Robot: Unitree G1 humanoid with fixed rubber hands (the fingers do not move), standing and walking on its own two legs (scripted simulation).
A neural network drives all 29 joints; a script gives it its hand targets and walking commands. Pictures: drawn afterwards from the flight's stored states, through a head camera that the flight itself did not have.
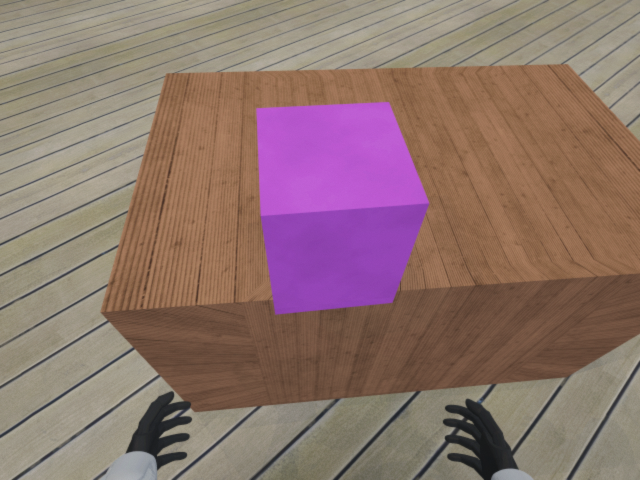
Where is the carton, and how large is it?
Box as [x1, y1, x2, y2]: [256, 102, 428, 314]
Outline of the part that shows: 388,102 256,108 260,211 275,314 392,302 428,205 428,201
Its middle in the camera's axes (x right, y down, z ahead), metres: +0.01 -0.04 +0.61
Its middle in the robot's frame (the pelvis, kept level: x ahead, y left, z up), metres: +0.48 +0.01 +0.01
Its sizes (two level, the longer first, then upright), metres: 0.210 0.200 0.250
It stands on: a pedestal, 0.66 m high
